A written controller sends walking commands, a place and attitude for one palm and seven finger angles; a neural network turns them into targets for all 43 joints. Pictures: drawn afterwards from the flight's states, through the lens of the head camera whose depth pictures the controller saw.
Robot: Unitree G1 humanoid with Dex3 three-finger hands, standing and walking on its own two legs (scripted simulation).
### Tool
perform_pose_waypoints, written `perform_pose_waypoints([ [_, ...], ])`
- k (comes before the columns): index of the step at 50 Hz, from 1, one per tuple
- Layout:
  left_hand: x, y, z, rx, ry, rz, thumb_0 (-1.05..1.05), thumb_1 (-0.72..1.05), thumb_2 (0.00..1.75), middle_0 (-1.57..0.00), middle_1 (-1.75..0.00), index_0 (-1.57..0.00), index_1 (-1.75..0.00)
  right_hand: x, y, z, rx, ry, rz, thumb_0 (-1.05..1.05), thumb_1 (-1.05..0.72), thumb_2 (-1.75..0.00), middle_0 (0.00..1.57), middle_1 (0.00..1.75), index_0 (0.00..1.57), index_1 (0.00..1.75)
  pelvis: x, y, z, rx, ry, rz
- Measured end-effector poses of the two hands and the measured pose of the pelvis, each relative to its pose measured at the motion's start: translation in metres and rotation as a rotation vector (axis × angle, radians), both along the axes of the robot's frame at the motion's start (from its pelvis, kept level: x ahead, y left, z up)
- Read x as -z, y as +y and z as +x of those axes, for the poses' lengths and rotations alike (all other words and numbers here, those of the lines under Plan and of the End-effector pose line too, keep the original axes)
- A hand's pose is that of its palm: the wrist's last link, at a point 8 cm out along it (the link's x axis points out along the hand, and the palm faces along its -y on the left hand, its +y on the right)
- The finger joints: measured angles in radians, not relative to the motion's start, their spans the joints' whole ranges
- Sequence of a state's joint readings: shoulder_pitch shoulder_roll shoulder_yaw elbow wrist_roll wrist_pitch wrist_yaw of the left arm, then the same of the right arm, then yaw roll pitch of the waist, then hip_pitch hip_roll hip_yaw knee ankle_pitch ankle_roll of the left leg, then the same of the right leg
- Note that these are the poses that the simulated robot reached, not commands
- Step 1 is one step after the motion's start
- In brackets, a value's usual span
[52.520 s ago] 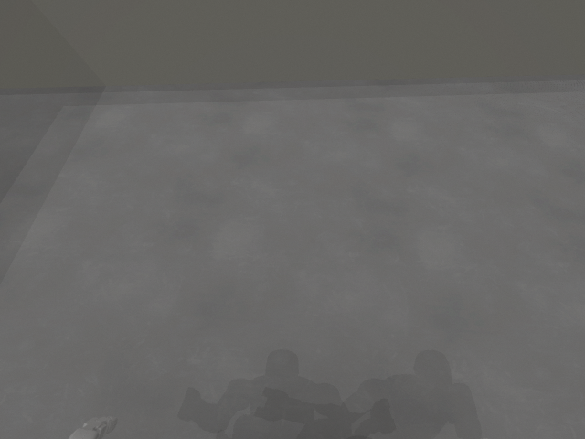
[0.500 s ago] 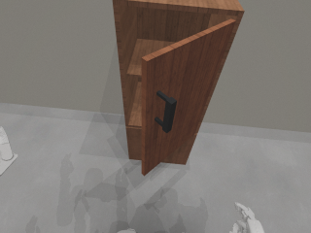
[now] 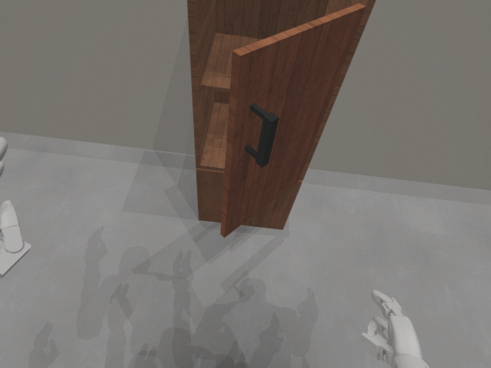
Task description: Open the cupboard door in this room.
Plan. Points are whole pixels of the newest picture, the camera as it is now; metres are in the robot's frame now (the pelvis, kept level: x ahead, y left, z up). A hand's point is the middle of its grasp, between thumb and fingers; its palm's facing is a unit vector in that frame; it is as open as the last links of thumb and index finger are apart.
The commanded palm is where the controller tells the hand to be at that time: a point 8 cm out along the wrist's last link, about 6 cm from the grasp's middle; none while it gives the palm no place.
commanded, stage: stop stepping back and stand still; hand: left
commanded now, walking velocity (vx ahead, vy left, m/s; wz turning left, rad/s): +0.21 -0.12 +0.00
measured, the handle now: (259, 136) +0.52 +0.01 +0.06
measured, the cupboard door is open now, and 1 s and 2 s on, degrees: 47 47 47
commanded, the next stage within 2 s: let the arm hang, fingers relaxed in 1.56 s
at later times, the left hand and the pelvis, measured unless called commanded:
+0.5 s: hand out of the picture +0.07 +0.28 +0.16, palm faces +0.50 -0.77 -0.40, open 7.4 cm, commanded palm +0.02 +0.30 +0.18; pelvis -0.12 +0.00 +0.00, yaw +1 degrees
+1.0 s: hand out of the picture +0.07 +0.26 +0.15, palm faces +0.47 -0.75 -0.47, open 7.4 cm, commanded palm +0.02 +0.30 +0.18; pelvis -0.12 +0.00 +0.00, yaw +0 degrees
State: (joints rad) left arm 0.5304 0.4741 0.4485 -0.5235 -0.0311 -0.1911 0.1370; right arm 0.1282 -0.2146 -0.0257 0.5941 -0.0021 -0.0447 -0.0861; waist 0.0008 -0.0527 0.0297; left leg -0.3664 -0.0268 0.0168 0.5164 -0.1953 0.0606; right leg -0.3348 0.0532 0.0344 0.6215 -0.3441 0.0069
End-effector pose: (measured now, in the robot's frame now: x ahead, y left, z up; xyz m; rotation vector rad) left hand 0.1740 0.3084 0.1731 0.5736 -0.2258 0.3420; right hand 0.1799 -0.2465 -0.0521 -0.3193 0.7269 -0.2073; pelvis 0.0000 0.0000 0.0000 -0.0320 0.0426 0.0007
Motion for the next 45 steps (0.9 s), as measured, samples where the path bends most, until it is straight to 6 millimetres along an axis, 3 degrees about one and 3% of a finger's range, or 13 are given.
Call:
perform_pose_waypoints([
  [6, -0.006, -0.006, -0.048, 0.036, 0.001, -0.037, 0.01, 0.89, 0.9, -0.21, -0.3, -0.21, -0.3, -0.01, 0.024, -0.047, -0.042, -0.056, 0.047, 0.01, -0.9, -0.9, 0.2, 0.3, 0.21, 0.3, -0.008, 0.005, -0.04, 0.015, -0.009, -0.033],
  [13, -0.018, -0.009, -0.1, -0.032, -0.017, -0.046, 0.01, 0.89, 0.9, -0.21, -0.3, -0.21, -0.3, 0.0, 0.04, -0.107, -0.069, -0.023, 0.114, 0.01, -0.9, -0.9, 0.2, 0.3, 0.21, 0.3, -0.013, -0.005, -0.082, -0.019, -0.005, -0.014],
  [17, -0.021, -0.018, -0.132, -0.022, -0.024, 0.023, 0.01, 0.89, 0.9, -0.21, -0.3, -0.21, -0.3, 0.025, 0.032, -0.136, -0.094, 0.003, 0.124, 0.01, -0.9, -0.9, 0.2, 0.3, 0.21, 0.3, 0.003, -0.008, -0.113, 0.015, -0.004, 0.023],
  [20, -0.02, -0.014, -0.148, -0.035, -0.047, -0.009, 0.01, 0.89, 0.9, -0.21, -0.3, -0.21, -0.3, 0.034, 0.021, -0.162, -0.044, 0.063, 0.125, 0.01, -0.9, -0.9, 0.2, 0.3, 0.21, 0.3, 0.001, -0.005, -0.117, 0.007, -0.021, 0.014],
  [24, -0.007, 0.002, -0.152, -0.108, -0.065, -0.058, 0.01, 0.89, 0.9, -0.21, -0.3, -0.21, -0.3, 0.036, 0.006, -0.188, 0.012, 0.106, 0.076, 0.02, -0.9, -0.9, 0.2, 0.3, 0.21, 0.3, -0.001, -0.001, -0.118, -0.009, -0.029, 0.031],
  [30, 0.003, 0.013, -0.142, -0.096, -0.116, -0.083, 0.01, 0.89, 0.9, -0.21, -0.3, -0.21, -0.3, 0.035, 0.0, -0.192, 0.049, 0.07, 0.002, 0.02, -0.9, -0.9, 0.2, 0.3, 0.21, 0.3, 0.012, 0.016, -0.123, -0.019, -0.056, 0.042],
  [38, -0.023, -0.003, -0.14, 0.011, -0.082, 0.054, 0.01, 0.89, 0.9, -0.21, -0.3, -0.21, -0.3, 0.026, 0.03, -0.181, 0.023, -0.038, 0.123, 0.02, -0.9, -0.9, 0.2, 0.3, 0.21, 0.3, 0.004, 0.011, -0.134, -0.003, -0.068, 0.04],
  [45, -0.014, -0.011, -0.153, -0.079, 0.006, 0.072, 0.01, 0.89, 0.9, -0.21, -0.3, -0.21, -0.3, 0.051, 0.031, -0.17, -0.03, 0.014, 0.191, 0.01, -0.9, -0.9, 0.2, 0.3, 0.21, 0.3, 0.009, -0.003, -0.129, 0.003, -0.065, 0.032],
])
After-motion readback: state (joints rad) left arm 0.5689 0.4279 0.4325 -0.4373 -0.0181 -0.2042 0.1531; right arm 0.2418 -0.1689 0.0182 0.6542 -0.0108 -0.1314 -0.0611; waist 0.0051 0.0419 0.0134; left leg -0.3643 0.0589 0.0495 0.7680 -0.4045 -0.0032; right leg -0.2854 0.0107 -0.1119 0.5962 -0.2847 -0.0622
